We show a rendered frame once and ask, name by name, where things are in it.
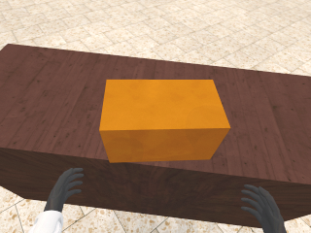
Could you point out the robot left forearm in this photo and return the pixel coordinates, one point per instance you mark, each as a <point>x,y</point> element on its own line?
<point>48,222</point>

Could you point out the left robot hand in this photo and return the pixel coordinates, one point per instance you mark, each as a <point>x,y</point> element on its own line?
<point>60,193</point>

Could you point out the right robot hand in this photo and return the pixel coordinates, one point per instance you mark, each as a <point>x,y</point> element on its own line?
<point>267,213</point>

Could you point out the carton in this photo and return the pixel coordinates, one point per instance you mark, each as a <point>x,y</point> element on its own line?
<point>161,120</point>

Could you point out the pedestal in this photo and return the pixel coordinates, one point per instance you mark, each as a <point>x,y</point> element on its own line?
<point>51,103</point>

